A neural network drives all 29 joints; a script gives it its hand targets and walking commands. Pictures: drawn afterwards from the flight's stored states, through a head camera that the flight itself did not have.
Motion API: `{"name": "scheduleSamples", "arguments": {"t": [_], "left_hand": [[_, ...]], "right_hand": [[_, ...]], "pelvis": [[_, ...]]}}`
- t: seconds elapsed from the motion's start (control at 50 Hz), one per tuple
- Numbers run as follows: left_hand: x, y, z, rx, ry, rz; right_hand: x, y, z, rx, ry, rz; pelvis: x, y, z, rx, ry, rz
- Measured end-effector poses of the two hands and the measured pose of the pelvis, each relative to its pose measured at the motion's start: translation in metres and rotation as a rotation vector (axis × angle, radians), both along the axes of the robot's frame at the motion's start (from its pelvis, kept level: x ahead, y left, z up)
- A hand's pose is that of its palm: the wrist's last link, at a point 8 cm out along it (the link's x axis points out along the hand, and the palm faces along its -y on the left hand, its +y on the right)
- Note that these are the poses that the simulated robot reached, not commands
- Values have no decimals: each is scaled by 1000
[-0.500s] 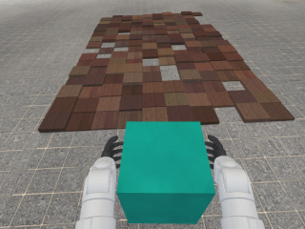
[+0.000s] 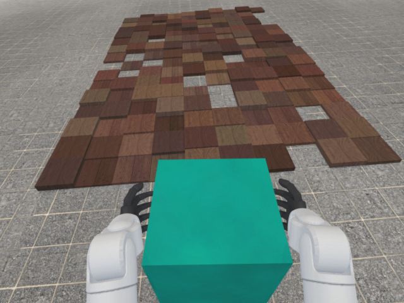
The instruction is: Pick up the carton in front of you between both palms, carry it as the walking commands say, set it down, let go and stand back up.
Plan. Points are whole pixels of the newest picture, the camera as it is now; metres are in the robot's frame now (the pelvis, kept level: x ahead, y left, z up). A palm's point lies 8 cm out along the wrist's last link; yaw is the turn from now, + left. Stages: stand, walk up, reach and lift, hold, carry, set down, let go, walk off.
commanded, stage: carry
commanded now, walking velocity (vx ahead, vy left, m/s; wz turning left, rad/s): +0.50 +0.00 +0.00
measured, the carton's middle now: (212, 236) +0.27 +0.01 +0.01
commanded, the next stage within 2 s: none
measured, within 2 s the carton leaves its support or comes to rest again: neither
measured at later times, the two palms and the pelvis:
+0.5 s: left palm (146, 122) +0.55 +0.17 +0.10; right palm (259, 116) +0.56 -0.13 +0.09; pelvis +0.29 +0.00 +0.00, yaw +3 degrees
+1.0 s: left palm (155, 38) +0.93 +0.18 +0.17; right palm (239, 34) +0.94 -0.11 +0.17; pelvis +0.61 +0.03 +0.01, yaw +2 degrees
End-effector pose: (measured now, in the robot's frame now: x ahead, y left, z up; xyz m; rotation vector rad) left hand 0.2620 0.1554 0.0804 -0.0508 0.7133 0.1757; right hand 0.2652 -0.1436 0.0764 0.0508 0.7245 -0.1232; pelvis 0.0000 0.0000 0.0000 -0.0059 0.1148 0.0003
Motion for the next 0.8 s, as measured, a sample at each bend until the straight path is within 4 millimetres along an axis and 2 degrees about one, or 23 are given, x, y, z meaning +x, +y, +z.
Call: {"name": "scheduleSamples", "arguments": {"t": [0.06, 0.16, 0.28, 0.36, 0.46, 0.56, 0.62, 0.68, 0.8], "left_hand": [[31, -9, 5, 3, 0, -18], [86, -20, 9, 5, -48, -3], [136, -9, 21, -1, 4, 74], [182, -1, 30, 6, -7, 92], [252, 10, 24, 9, -16, 65], [335, 25, -3, -7, -23, 21], [380, 32, -12, -26, 0, 2], [420, 33, -2, -30, 11, -22], [502, 35, 39, -46, -83, -40]], "right_hand": [[24, -9, 4, -2, 0, -21], [85, -20, 9, 8, -47, -13], [160, -7, 25, 6, 5, 61], [209, 1, 30, 12, -7, 81], [270, 11, 21, 8, -17, 62], [341, 25, 0, -13, -23, 22], [379, 32, -5, -24, 0, -4], [410, 33, 4, -15, 11, -39], [486, 35, 48, -10, -82, -71]], "pelvis": [[28, -4, 3, -20, 0, 10], [83, -20, -7, -21, -32, 61], [146, -26, 14, 18, -21, 72], [194, -20, 19, 36, -20, 59], [262, -4, 12, 35, -32, 51], [341, 21, -13, 28, -59, 23], [376, 33, -14, 34, -57, 5], [406, 41, -1, 16, -48, -12], [475, 48, 19, -16, -35, -5]]}}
